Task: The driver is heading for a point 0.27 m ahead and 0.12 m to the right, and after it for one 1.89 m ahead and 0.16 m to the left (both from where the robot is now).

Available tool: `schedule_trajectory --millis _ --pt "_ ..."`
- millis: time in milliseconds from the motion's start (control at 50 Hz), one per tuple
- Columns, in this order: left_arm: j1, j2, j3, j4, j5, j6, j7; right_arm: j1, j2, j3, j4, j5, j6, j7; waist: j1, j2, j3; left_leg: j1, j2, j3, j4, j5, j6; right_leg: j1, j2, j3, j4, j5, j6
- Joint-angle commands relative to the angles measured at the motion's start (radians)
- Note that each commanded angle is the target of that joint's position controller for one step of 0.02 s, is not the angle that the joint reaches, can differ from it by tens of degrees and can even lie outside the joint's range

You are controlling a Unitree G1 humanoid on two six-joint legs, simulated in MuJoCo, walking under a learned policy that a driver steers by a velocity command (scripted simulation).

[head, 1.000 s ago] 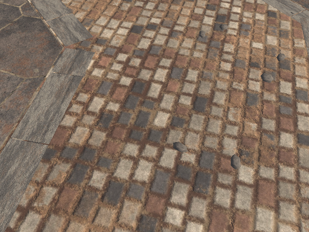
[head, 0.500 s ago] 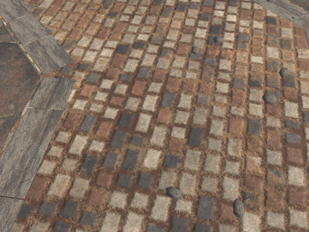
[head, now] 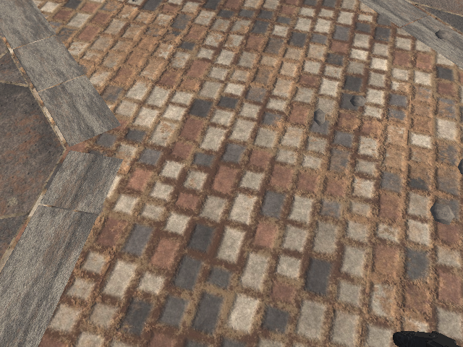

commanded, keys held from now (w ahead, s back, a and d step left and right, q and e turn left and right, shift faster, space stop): e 0.34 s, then q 0.66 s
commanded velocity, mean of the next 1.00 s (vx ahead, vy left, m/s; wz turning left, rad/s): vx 0.06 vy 0.00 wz -0.02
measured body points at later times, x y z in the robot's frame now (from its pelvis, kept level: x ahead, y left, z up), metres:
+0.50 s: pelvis +0.08 -0.02 +0.01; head +0.09 -0.05 +0.46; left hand +0.27 +0.21 -0.09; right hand +0.12 -0.31 -0.13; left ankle +0.13 +0.12 -0.71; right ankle +0.07 -0.12 -0.72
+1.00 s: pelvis +0.08 +0.02 +0.01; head +0.12 +0.05 +0.46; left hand +0.22 +0.31 -0.12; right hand +0.19 -0.27 -0.09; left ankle +0.08 +0.10 -0.72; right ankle +0.05 -0.12 -0.66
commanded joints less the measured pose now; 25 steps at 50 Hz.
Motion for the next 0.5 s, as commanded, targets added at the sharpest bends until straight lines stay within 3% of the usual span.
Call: schedule_trajectory --millis 20,40,60,80,120,140,200,260,360,400,420,440,460,480,500 --pt "0.129 0.086 0.007 -0.073 -0.012 -0.018 0.003 0.319 -0.224 -0.053 -0.009 -0.001 0.022 -0.014 -0.136 0.227 -0.529 0.848 0.422 -0.5 -0.018 0.595 0.268 -0.508 0.025 0.116 0.679 -0.224 0.014" --pt "0.032 0.138 0.026 -0.099 -0.033 -0.009 0.008 0.25 -0.173 -0.039 -0.023 0.004 0.031 -0.019 -0.129 0.161 -0.388 0.721 0.376 -0.371 -0.056 0.448 0.228 -0.581 -0.02 0.081 0.701 -0.156 0.015" --pt "-0.018 0.129 0.028 -0.113 -0.029 0.008 0.017 0.185 -0.149 -0.03 -0.027 0.007 0.037 -0.025 -0.106 0.105 -0.278 0.576 0.332 -0.292 -0.101 0.335 0.2 -0.591 -0.06 0.046 0.673 -0.087 0.023" --pt "-0.029 0.124 0.037 -0.113 -0.018 0.03 0.024 0.138 -0.124 -0.022 -0.028 0.004 0.042 -0.028 -0.082 0.095 -0.203 0.428 0.308 -0.227 -0.148 0.24 0.195 -0.551 -0.091 0.037 0.652 -0.034 0.031" --pt "-0.001 0.085 0.042 -0.124 -0.014 0.07 0.029 0.077 -0.121 -0.023 -0.027 -0.02 0.044 -0.028 -0.037 0.13 -0.135 0.219 0.269 -0.127 -0.237 0.102 0.198 -0.426 -0.103 0.011 0.619 0.043 0.031" --pt "0.001 0.072 0.043 -0.135 -0.013 0.079 0.031 0.064 -0.127 -0.025 -0.025 -0.023 0.043 -0.03 -0.028 0.13 -0.118 0.184 0.266 -0.091 -0.263 0.074 0.208 -0.416 -0.104 0.001 0.59 0.064 0.031" --pt "-0.059 0.079 0.049 -0.181 -0.005 0.089 0.029 0.066 -0.155 -0.035 -0.013 -0.014 0.045 -0.048 -0.035 0.114 -0.115 0.213 0.289 -0.036 -0.292 0.066 0.226 -0.442 -0.122 -0.001 0.468 0.15 0.027" --pt "-0.126 0.084 0.048 -0.218 -0.004 0.091 0.012 0.051 -0.179 -0.042 -0.014 -0.004 0.062 -0.064 -0.047 0.102 -0.125 0.238 0.296 0.022 -0.302 0.019 0.216 -0.401 -0.126 -0.023 0.337 0.222 0.023" --pt "-0.204 0.097 0.05 -0.264 -0.001 0.101 -0.015 0.085 -0.215 -0.053 0.003 0.018 0.096 -0.06 -0.075 0.1 -0.111 0.307 0.316 0.053 -0.255 -0.014 0.188 -0.32 -0.094 -0.072 0.154 0.172 -0.002" --pt "-0.161 0.078 0.045 -0.25 0.007 0.097 -0.022 0.083 -0.209 -0.048 0.019 0.037 0.108 -0.052 -0.042 0.088 -0.112 0.309 0.288 0.059 -0.184 -0.035 0.155 -0.211 -0.061 -0.092 -0.039 0.23 -0.034" --pt "-0.12 0.086 0.048 -0.227 0.015 0.094 -0.021 0.1 -0.171 -0.035 0.034 0.041 0.111 -0.045 -0.024 0.067 -0.116 0.267 0.25 0.077 -0.125 -0.06 0.111 -0.099 -0.04 -0.091 -0.17 0.326 -0.058" --pt "-0.095 0.134 0.055 -0.22 0.024 0.089 -0.012 0.142 -0.097 -0.009 0.05 0.023 0.107 -0.031 -0.038 -0.047 -0.135 0.182 0.175 0.141 0.001 -0.139 0.024 0.04 -0.134 0.039 -0.276 0.55 -0.088" --pt "-0.127 0.188 0.047 -0.24 0.036 0.088 0.007 0.172 -0.029 0.015 0.039 -0.027 0.096 -0.005 -0.109 -0.288 -0.158 0.018 0.069 0.182 0.193 -0.502 -0.066 0.145 -0.351 0.255 -0.238 0.935 -0.166" --pt "-0.153 0.151 0.033 -0.239 0.062 0.07 0.002 0.142 -0.087 -0.004 0.043 -0.004 0.101 -0.015 -0.067 -0.265 -0.177 0.045 0.06 0.067 0.288 -0.58 -0.088 -0.011 -0.405 0.265 -0.275 0.782 -0.292" --pt "-0.201 0.142 0.032 -0.24 0.064 0.05 -0.005 0.096 -0.15 -0.021 0.042 0.024 0.113 -0.021 -0.066 -0.2 -0.137 0.051 0.055 0.024 0.365 -0.543 -0.086 -0.055 -0.347 0.196 -0.294 0.69 -0.282"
